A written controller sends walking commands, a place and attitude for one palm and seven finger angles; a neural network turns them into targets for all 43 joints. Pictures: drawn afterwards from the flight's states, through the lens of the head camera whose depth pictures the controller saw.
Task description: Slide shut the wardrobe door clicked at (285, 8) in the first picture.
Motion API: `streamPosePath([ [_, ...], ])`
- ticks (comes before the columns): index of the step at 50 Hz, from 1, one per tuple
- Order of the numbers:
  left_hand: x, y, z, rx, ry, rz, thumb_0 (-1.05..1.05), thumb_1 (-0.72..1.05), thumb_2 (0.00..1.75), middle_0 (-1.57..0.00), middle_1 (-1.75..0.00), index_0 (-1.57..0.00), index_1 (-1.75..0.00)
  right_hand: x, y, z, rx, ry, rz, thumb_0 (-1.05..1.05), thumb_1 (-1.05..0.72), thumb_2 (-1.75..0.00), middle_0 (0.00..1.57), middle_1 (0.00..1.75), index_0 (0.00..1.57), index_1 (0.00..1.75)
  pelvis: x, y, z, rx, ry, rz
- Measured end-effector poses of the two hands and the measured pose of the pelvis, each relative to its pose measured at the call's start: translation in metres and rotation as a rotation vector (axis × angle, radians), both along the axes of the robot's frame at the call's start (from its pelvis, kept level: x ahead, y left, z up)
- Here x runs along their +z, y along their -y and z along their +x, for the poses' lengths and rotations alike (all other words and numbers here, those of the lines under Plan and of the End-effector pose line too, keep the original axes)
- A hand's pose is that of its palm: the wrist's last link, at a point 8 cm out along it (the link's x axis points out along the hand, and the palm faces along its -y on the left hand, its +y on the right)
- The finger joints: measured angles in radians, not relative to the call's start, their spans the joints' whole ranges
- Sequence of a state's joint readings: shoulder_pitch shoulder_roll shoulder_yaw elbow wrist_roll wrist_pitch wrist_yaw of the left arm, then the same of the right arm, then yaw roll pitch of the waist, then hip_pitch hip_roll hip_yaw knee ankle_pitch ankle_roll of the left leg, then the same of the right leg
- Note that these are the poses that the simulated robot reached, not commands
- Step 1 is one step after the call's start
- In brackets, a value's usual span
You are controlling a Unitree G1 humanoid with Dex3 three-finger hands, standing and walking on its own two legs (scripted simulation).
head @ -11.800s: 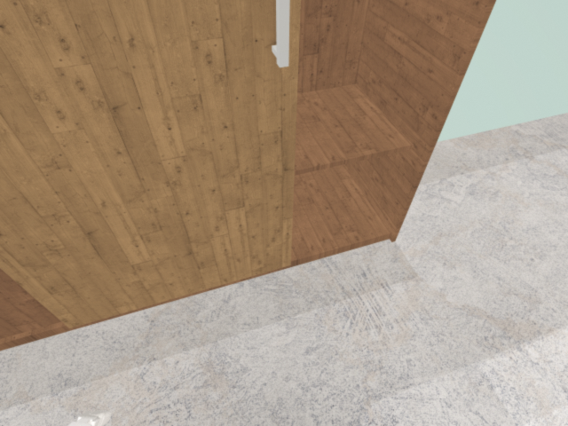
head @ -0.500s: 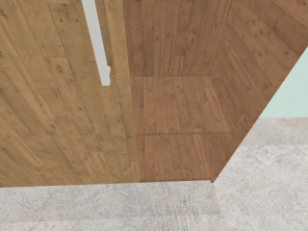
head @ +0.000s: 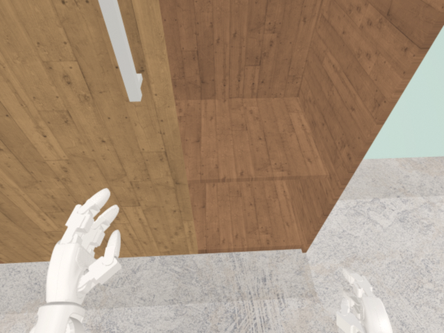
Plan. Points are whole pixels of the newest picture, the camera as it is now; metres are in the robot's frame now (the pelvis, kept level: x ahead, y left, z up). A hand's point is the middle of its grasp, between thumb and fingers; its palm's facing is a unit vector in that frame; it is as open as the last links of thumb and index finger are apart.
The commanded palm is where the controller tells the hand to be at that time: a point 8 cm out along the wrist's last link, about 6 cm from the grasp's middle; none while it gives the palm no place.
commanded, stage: raise the hand with hooked fingers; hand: left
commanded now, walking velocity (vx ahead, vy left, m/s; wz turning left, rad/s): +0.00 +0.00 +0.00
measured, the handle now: (121, 30) +0.50 +0.18 +0.29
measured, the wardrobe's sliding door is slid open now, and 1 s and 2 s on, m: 0.48 0.48 0.48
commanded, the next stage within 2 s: move the hooked fingers beside the handle in 1.80 s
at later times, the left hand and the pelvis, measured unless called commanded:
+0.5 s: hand (50, 254) +0.21 +0.24 +0.12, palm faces +0.11 -0.99 -0.09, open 10.8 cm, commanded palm +0.17 +0.29 +0.14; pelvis -0.01 +0.00 +0.01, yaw +2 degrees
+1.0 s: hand out of the picture +0.23 +0.29 +0.23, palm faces +0.16 -0.98 -0.09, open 13.6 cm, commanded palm +0.20 +0.33 +0.25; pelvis -0.01 +0.02 +0.04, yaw +3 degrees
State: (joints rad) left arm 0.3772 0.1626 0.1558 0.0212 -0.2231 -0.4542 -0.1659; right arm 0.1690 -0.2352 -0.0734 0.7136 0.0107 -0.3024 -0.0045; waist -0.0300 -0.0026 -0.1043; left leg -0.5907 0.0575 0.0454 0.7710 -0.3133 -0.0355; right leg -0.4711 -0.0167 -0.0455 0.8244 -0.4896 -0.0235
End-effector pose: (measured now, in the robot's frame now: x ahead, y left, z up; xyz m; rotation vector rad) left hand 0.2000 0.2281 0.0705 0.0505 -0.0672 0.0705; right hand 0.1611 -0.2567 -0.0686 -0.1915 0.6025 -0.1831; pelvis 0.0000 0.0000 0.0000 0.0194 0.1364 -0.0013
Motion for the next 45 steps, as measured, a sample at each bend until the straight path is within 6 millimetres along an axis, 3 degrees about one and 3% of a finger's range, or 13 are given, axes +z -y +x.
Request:
streamPosePath([
  [6, -0.033, -0.019, -0.049, 0.064, -0.181, -0.019, 0.01, 0.62, 0.77, -0.23, -0.49, -0.23, -0.49, 0.014, 0.003, 0.031, 0.039, 0.106, -0.036, 0.01, -0.91, -0.90, 0.20, 0.30, 0.20, 0.30, -0.011, 0.007, -0.008, 0.019, 0.034, -0.007],
  [11, -0.014, -0.040, -0.070, 0.170, -0.097, 0.010, 0.02, 0.50, 0.72, -0.24, -0.56, -0.23, -0.57, 0.009, -0.012, 0.027, 0.116, 0.085, -0.055, 0.01, -0.91, -0.90, 0.20, 0.30, 0.20, 0.30, -0.010, 0.010, -0.014, 0.059, 0.058, -0.034],
  [15, 0.014, -0.043, -0.055, 0.102, 0.001, 0.035, 0.02, 0.40, 0.68, -0.24, -0.62, -0.24, -0.63, -0.002, -0.025, 0.009, 0.144, 0.022, -0.034, 0.01, -0.91, -0.90, 0.20, 0.30, 0.20, 0.30, -0.005, 0.010, -0.019, 0.072, 0.077, -0.044],
  [18, 0.026, -0.046, -0.038, 0.038, -0.019, 0.041, 0.01, 0.33, 0.65, -0.25, -0.67, -0.24, -0.67, -0.007, -0.031, -0.006, 0.121, -0.016, -0.005, 0.01, -0.91, -0.90, 0.20, 0.30, 0.21, 0.30, 0.002, 0.008, -0.019, 0.063, 0.087, -0.041],
  [22, 0.041, -0.056, -0.022, 0.022, -0.060, 0.041, 0.01, 0.24, 0.61, -0.25, -0.73, -0.25, -0.73, -0.005, -0.033, -0.023, 0.073, -0.031, 0.019, 0.01, -0.90, -0.89, 0.20, 0.30, 0.21, 0.30, 0.010, 0.003, -0.016, 0.044, 0.093, -0.035],
  [27, 0.064, -0.068, -0.015, 0.054, -0.020, 0.039, 0.01, 0.12, 0.56, -0.26, -0.80, -0.26, -0.81, 0.004, -0.029, -0.032, 0.051, -0.023, 0.010, 0.02, -0.90, -0.89, 0.20, 0.30, 0.21, 0.30, 0.017, -0.005, -0.012, 0.034, 0.104, -0.032],
  [36, 0.094, -0.083, -0.007, 0.060, 0.018, 0.039, 0.00, -0.09, 0.47, -0.28, -0.94, -0.27, -0.94, 0.027, -0.031, -0.007, 0.082, 0.036, -0.040, 0.02, -0.90, -0.90, 0.20, 0.30, 0.21, 0.30, 0.026, -0.015, -0.008, 0.037, 0.139, -0.034],
  [45, 0.139, -0.100, -0.002, 0.076, 0.073, 0.050, 0.00, -0.30, 0.38, -0.29, -1.07, -0.29, -1.08, 0.053, -0.060, 0.034, 0.157, 0.138, -0.013, 0.01, -0.91, -0.90, 0.20, 0.30, 0.20, 0.30, 0.034, -0.018, -0.009, 0.047, 0.179, -0.033],
])
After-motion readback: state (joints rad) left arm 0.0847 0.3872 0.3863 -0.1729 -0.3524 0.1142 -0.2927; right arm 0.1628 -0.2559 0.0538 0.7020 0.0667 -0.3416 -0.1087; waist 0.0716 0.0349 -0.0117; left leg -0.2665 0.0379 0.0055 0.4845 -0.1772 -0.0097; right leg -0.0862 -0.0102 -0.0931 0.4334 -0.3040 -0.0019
